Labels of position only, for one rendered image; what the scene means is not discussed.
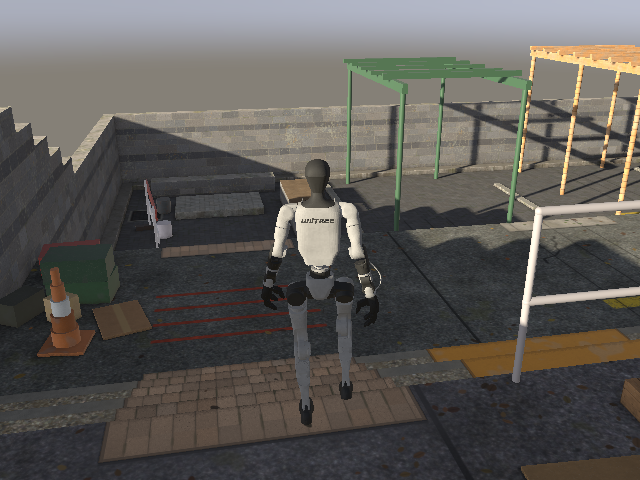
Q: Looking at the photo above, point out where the left robot hand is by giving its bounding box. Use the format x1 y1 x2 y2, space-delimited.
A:
261 285 285 310

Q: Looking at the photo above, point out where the right robot hand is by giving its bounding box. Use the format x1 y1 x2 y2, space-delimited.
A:
356 295 379 327

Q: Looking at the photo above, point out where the robot right forearm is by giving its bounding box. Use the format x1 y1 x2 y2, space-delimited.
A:
354 244 376 298

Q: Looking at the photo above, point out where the left robot foot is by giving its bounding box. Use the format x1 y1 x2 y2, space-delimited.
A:
299 397 314 425

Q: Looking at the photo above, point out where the right robot thigh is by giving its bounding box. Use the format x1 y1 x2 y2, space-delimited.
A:
334 277 354 336

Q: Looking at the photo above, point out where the right robot upper arm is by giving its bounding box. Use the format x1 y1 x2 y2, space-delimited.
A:
339 202 364 260

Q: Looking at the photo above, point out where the robot left forearm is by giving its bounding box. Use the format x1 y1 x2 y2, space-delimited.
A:
263 243 282 288

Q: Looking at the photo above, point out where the left robot upper arm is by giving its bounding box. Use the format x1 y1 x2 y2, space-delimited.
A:
272 203 297 258

